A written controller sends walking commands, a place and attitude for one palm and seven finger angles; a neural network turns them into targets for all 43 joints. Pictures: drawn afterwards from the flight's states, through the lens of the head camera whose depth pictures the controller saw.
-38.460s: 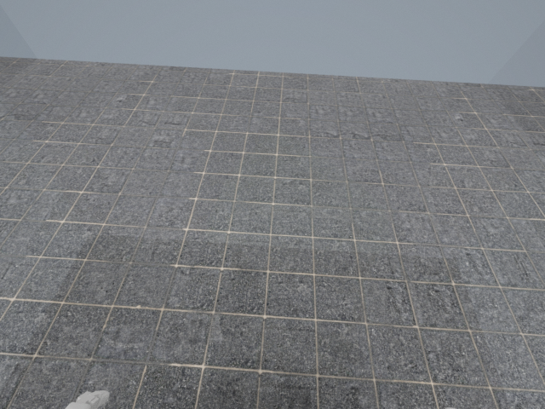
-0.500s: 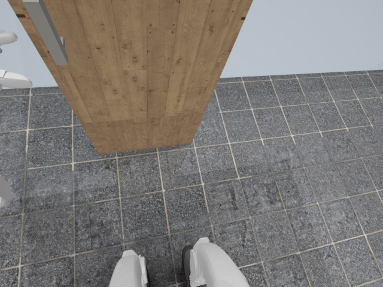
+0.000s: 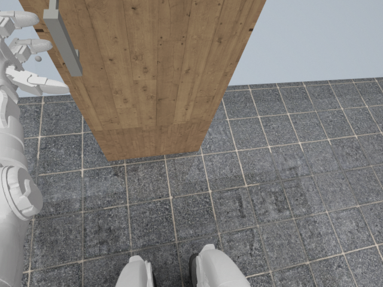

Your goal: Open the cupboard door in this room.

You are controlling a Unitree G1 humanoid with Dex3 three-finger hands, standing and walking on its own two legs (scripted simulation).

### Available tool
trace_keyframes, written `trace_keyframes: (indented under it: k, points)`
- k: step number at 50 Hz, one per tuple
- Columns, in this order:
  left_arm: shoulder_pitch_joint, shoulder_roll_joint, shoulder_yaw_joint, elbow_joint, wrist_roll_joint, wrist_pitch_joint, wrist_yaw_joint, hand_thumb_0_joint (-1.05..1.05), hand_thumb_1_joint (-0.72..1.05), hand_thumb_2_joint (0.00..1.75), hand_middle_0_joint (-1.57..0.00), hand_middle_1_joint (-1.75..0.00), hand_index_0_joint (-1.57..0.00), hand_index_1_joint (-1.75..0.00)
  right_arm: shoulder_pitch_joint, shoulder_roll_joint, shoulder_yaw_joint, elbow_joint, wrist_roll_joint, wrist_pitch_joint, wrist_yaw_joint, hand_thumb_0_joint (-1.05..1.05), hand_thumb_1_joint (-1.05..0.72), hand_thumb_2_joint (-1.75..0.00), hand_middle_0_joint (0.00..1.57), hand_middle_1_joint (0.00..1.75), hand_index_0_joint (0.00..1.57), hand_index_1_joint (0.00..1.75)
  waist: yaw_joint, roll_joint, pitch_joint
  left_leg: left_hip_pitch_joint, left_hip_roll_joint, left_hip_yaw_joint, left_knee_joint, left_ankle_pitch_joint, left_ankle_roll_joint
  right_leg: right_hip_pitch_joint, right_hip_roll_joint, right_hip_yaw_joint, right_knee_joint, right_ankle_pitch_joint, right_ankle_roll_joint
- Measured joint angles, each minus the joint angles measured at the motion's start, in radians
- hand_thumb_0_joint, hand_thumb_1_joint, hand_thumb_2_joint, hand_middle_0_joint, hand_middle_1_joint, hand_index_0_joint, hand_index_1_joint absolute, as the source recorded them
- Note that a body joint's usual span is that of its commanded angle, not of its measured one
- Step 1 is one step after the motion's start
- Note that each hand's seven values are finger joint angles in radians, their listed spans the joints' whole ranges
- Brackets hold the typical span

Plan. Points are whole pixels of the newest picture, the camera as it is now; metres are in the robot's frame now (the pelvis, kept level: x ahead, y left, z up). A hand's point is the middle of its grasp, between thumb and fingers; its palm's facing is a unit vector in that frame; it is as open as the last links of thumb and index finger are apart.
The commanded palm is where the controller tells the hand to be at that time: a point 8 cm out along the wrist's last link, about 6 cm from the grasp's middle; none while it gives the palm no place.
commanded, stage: slide the fingers in behind the handle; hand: left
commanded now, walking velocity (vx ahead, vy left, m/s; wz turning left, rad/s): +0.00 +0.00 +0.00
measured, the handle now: (66, 39) +0.58 +0.19 +0.09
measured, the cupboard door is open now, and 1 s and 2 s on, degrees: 0 0 0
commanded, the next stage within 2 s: close the thumb around the handle in 1.20 s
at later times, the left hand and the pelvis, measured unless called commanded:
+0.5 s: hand (57, 64) +0.53 +0.20 +0.08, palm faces +0.03 -1.00 +0.00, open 14.2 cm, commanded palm +0.51 +0.23 +0.08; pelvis +0.00 -0.01 +0.00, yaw +1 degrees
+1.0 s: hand (71, 60) +0.54 +0.18 +0.08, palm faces +0.07 -1.00 -0.02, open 13.6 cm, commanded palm +0.52 +0.21 +0.08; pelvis -0.01 -0.02 -0.01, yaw +1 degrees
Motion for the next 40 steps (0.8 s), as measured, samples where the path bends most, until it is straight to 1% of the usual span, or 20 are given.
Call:
trace_keyframes:
  k: [6,12,15,19,21,26,28,31,35,37,40]
  points:
    - [0.014,-0.019,-0.019,-0.002,0.001,-0.005,0.025,-0.02,-0.5,0.3,-0.3,-1.2,-0.28,-1.2,0.002,0.005,-0.004,0.003,0.003,0.0,0.005,0.0,-0.91,-0.9,0.2,0.3,0.2,0.3,0.01,0.0,0.0,0.016,-0.001,-0.001,-0.008,0.001,-0.003,0.013,-0.001,0.0,-0.001,-0.003,-0.003]
    - [-0.022,-0.017,-0.029,0.033,-0.002,-0.017,0.033,-0.02,-0.5,0.3,-0.3,-1.2,-0.27,-1.21,-0.007,-0.001,-0.005,0.017,0.002,-0.01,-0.001,0.0,-0.91,-0.9,0.2,0.3,0.2,0.3,0.01,-0.006,0.009,0.006,-0.005,-0.01,0.0,0.004,-0.007,0.005,-0.004,-0.009,0.011,-0.007,-0.008]
    - [-0.018,-0.02,-0.036,0.023,-0.003,-0.022,0.037,-0.02,-0.5,0.3,-0.3,-1.2,-0.26,-1.21,-0.007,-0.007,-0.012,0.023,-0.001,-0.015,-0.002,0.0,-0.91,-0.9,0.2,0.3,0.2,0.3,0.012,-0.006,0.006,-0.001,-0.005,-0.013,0.002,0.006,-0.01,-0.002,-0.004,-0.012,0.015,-0.007,-0.011]
    - [-0.012,-0.035,-0.054,0.011,-0.016,-0.026,0.044,-0.02,-0.5,0.3,-0.3,-1.2,-0.24,-1.2,-0.006,-0.011,-0.019,0.034,-0.002,-0.016,0.0,0.0,-0.91,-0.9,0.2,0.3,0.2,0.3,0.017,-0.009,0.006,0.0,-0.005,-0.017,0.002,0.007,-0.013,0.0,-0.004,-0.016,0.016,-0.008,-0.014]
    - [-0.009,-0.046,-0.061,0.01,-0.015,-0.028,0.039,-0.02,-0.5,0.3,-0.3,-1.2,-0.24,-1.2,-0.006,-0.013,-0.02,0.039,-0.002,-0.017,0.001,0.0,-0.91,-0.9,0.2,0.3,0.2,0.3,0.018,-0.009,0.003,0.001,-0.005,-0.02,0.002,0.008,-0.015,0.002,-0.004,-0.018,0.015,-0.008,-0.015]
    - [-0.025,-0.077,-0.091,0.023,-0.003,-0.026,0.049,-0.02,-0.5,0.3,-0.3,-1.2,-0.26,-1.2,-0.012,-0.015,-0.021,0.04,-0.002,-0.024,0.0,0.0,-0.91,-0.9,0.2,0.3,0.2,0.3,0.01,-0.008,0.002,0.003,-0.005,-0.025,0.004,0.008,-0.017,0.005,-0.005,-0.023,0.018,-0.01,-0.018]
    - [-0.035,-0.084,-0.072,0.035,0.003,-0.028,0.064,-0.02,-0.5,0.3,-0.3,-1.2,-0.28,-1.21,-0.017,-0.015,-0.019,0.037,-0.003,-0.027,-0.001,0.0,-0.91,-0.9,0.2,0.3,0.2,0.3,0.003,-0.008,0.003,0.001,-0.004,-0.022,0.006,0.008,-0.017,0.001,-0.004,-0.021,0.022,-0.01,-0.019]
    - [-0.036,-0.078,-0.047,0.043,0.013,-0.036,0.093,-0.02,-0.5,0.3,-0.3,-1.2,-0.31,-1.23,-0.018,-0.012,-0.016,0.025,-0.005,-0.034,0.0,0.0,-0.91,-0.9,0.2,0.3,0.2,0.3,-0.005,-0.007,0.003,-0.004,-0.003,-0.016,0.009,0.008,-0.017,-0.009,-0.003,-0.014,0.031,-0.01,-0.02]
    - [-0.037,-0.072,-0.067,0.031,0.034,-0.045,0.117,-0.02,-0.5,0.3,-0.31,-1.21,-0.32,-1.24,-0.014,-0.005,-0.015,0.022,-0.008,-0.041,0.008,0.0,-0.91,-0.9,0.2,0.3,0.2,0.3,-0.002,-0.002,0.009,-0.012,-0.004,-0.013,0.013,0.011,-0.018,-0.021,-0.005,-0.011,0.04,-0.01,-0.021]
    - [-0.04,-0.077,-0.077,0.029,0.032,-0.048,0.116,-0.02,-0.5,0.3,-0.31,-1.21,-0.32,-1.24,-0.013,-0.001,-0.013,0.028,-0.007,-0.04,0.01,0.0,-0.91,-0.9,0.2,0.3,0.2,0.3,0.001,0.0,0.011,-0.013,-0.005,-0.011,0.012,0.012,-0.019,-0.023,-0.005,-0.009,0.042,-0.009,-0.021]
    - [-0.061,-0.091,-0.084,0.052,0.015,-0.04,0.111,-0.02,-0.5,0.3,-0.3,-1.21,-0.32,-1.23,-0.012,0.003,-0.009,0.038,-0.005,-0.042,0.01,0.0,-0.91,-0.9,0.2,0.3,0.2,0.3,0.003,0.001,0.013,-0.014,-0.006,-0.013,0.01,0.015,-0.019,-0.024,-0.006,-0.011,0.042,-0.009,-0.022]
